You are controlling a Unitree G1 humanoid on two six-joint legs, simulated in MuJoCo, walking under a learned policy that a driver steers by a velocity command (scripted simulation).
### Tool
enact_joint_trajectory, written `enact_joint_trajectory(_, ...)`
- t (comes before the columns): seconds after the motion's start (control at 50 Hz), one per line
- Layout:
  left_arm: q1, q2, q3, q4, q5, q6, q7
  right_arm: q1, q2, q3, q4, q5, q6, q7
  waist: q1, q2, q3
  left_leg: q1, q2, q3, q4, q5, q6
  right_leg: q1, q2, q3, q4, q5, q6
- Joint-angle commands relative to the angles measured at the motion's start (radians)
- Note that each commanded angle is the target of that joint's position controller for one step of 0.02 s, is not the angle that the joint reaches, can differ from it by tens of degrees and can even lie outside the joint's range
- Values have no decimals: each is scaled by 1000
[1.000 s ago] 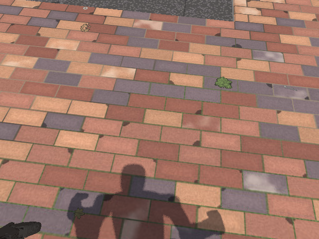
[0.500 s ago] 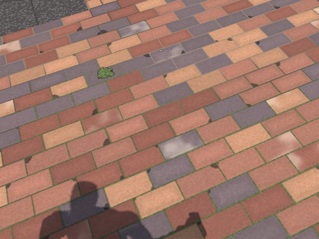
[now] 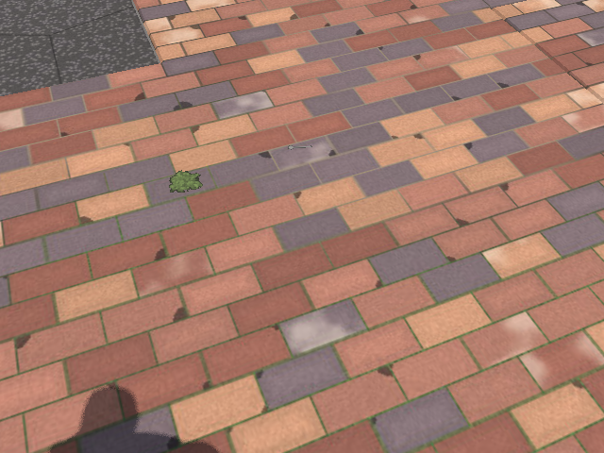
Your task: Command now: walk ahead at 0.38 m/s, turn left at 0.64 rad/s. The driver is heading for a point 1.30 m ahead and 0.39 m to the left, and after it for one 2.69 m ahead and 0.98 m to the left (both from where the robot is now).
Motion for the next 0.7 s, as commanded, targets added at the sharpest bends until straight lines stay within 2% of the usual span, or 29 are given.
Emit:
enact_joint_trajectory(0.02, 97, 77, 48, -28, -17, -60, -22, -181, -172, -52, -128, 16, 15, -21, 137, 187, -23, -159, 106, -303, -291, -381, 117, 248, -25, -27, -323, 233, -29)
enact_joint_trajectory(0.04, 244, 123, 68, 38, -4, -62, -17, -236, -128, -42, -165, 9, 15, -23, 191, 146, -47, -357, 29, -195, -158, -319, 32, 507, -84, -8, -375, 284, -36)
enact_joint_trajectory(0.06, 307, 169, 82, 51, -5, -62, -7, -184, -21, -13, -168, 11, 7, -14, 173, -100, -99, -489, -50, -51, 223, -281, -6, 626, -326, 274, -421, 76, -70)
enact_joint_trajectory(0.08, 225, 204, 78, 23, 36, -70, -14, -175, -55, -16, -214, 24, -15, -6, 116, -202, -27, -674, 13, -72, 402, -216, 1, 503, -503, 590, -499, -202, -164)
enact_joint_trajectory(0.1, 154, 162, 67, -5, 29, -84, -5, -164, -96, -23, -205, 27, -27, 4, 82, -167, 36, -721, 72, -69, 520, -138, 4, 453, -510, 576, -522, -258, -181)
enact_joint_trajectory(0.12, 133, 129, 55, -1, 12, -91, 3, -133, -110, -29, -182, 19, -32, 13, 68, -138, 67, -752, 84, -54, 577, -62, -4, 451, -469, 477, -526, -184, -154)
enact_joint_trajectory(0.14, 161, 139, 40, 16, 73, -70, 7, -191, -139, -40, -165, -108, -8, 50, 81, -4, 77, -668, 65, 22, 605, -18, -15, 346, -428, 355, -567, -126, -109)
enact_joint_trajectory(0.16, 168, 153, 41, 29, 73, -68, 12, -161, -115, -38, -154, -109, 6, 77, 69, -36, 94, -637, 67, 48, 658, 30, -22, 313, -380, 248, -577, -23, -84)
enact_joint_trajectory(0.2, 204, 152, 34, 55, 57, -74, 6, -123, -99, -29, -127, -84, 20, 106, 64, -91, 86, -599, 80, 73, 730, 94, -19, 285, -327, 94, -580, 107, -54)
enact_joint_trajectory(0.24, 258, 140, 27, 85, 54, -81, -1, -168, -105, -26, -132, -69, 27, 111, 81, -98, 104, -615, 85, 84, 737, 132, -13, 300, -321, 9, -582, 169, -46)
enact_joint_trajectory(0.3, 338, 124, 18, 130, 57, -88, 0, -278, -96, -15, -153, -74, 26, 119, 115, -94, 159, -648, 85, 131, 638, 157, 3, 348, -322, -99, -595, 263, -40)
enact_joint_trajectory(0.34, 370, 121, 13, 157, 58, -90, 8, -361, -83, -1, -176, -77, 22, 131, 132, -94, 197, -636, 93, 199, 519, 153, 24, 380, -327, -163, -615, 344, -33)
enact_joint_trajectory(0.38, 403, 133, 11, 188, 60, -87, 18, -421, -62, 17, -198, -74, 17, 140, 141, -97, 215, -596, 88, 274, 407, 106, 63, 433, -336, -231, -605, 538, -22)
enact_joint_trajectory(0.4, 398, 139, 9, 199, 62, -85, 22, -424, -49, 27, -202, -71, 16, 138, 124, -96, 208, -523, 69, 314, 338, 70, 94, 442, -331, -283, -567, 758, -11)
enact_joint_trajectory(0.42, 381, 154, 8, 204, 60, -83, 27, -401, -39, 33, -199, -69, 17, 131, 92, -106, 178, -398, 26, 363, 272, 34, 128, 428, -326, -333, -501, 1096, -1)
enact_joint_trajectory(0.44, 389, 179, 11, 214, 57, -77, 34, -354, -48, 32, -186, -67, 17, 119, 55, -131, 120, -282, -33, 404, 256, 0, 153, 445, -341, -343, -405, 1452, -1)
enact_joint_trajectory(0.46, 377, 220, 20, 216, 58, -63, 40, -234, -76, 19, -160, -66, 14, 107, -24, -162, 40, -139, -73, 398, 249, -57, 181, 446, -370, -342, -234, 1659, -8)
enact_joint_trajectory(0.48, 348, 259, 32, 203, 55, -51, 39, -49, -121, -4, -111, -59, 7, 94, -115, -180, -65, 81, -110, 367, 235, -110, 212, 382, -396, -324, -9, 1713, -32)
enact_joint_trajectory(0.5, 299, 268, 34, 180, 50, -51, 28, 187, -186, -40, -35, -63, -5, 73, -224, -152, -170, 418, -115, 262, 123, -88, 249, 180, -384, -304, 299, 1511, -27)
enact_joint_trajectory(0.52, 333, 134, 5, 143, 55, -60, 2, 152, -281, -72, -7, -64, 3, 48, -119, 71, -186, 703, 82, -70, 27, -283, 292, -227, -226, -281, 643, 402, 5)
enact_joint_trajectory(0.54, 232, 132, 0, 34, 42, -86, -5, 142, -362, -89, -41, -60, 15, 48, -112, 140, -290, 813, 273, -628, -185, -413, 406, -494, -72, -124, 905, 82, 39)
enact_joint_trajectory(0.56, 71, 180, 7, -19, 46, -106, -8, 180, -332, -87, -25, -58, 17, 41, -154, 7, -229, 765, 267, -639, -276, -347, 378, -589, -124, 18, 896, 217, 26)
enact_joint_trajectory(0.58, 82, 151, -6, -25, 38, -118, -6, 174, -301, -78, 7, -54, 8, 30, -97, -6, -98, 615, 264, -566, -309, -224, 360, -577, -159, 11, 832, 249, 21)
enact_joint_trajectory(0.6, 111, 144, -12, -4, 49, -116, -3, 134, -255, -66, 11, -58, -7, 23, -35, -72, -11, 445, 220, -453, -320, -111, 329, -509, -202, 6, 736, 255, 24)
enact_joint_trajectory(0.62, 141, 130, -16, 9, 70, -99, -3, 76, -224, -53, 7, -55, -19, 16, 22, -87, 29, 311, 152, -346, -322, -39, 309, -435, -221, 10, 689, 226, 35)
enact_joint_trajectory(0.64, 203, 119, -21, 23, 81, -74, -8, 44, -190, -37, -2, -52, -33, 12, 66, -45, 37, 222, 136, -298, -332, 7, 320, -386, -239, 9, 647, 208, 50)
enact_joint_trajectory(0.66, 204, 113, -23, 29, 91, -53, -11, 43, -154, -23, 2, -42, -49, 14, 80, -44, 55, 155, 110, -261, -345, 38, 320, -370, -255, 1, 604, 183, 63)
enact_joint_trajectory(0.7, 111, 88, -36, -1, 91, -34, -20, 64, -140, -12, 24, -37, -79, 21, 72, -27, 111, 42, 61, -162, -410, 91, 296, -364, -262, -57, 449, 248, 71)
Keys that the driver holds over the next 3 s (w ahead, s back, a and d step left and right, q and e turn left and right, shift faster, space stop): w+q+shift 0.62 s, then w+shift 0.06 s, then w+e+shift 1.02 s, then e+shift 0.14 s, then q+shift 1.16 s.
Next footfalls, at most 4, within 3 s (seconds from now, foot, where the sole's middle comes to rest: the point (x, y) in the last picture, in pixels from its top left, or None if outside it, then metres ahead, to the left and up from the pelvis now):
0.50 left None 0.34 0.21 -0.77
0.96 right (134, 331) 0.78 0.41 -0.77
1.38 left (16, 241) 1.06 0.78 -0.77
1.80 right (108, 137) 1.50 0.62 -0.77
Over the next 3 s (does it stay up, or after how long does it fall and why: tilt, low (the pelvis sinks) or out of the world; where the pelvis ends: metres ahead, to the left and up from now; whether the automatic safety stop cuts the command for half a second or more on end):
stays up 1.67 0.61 0.01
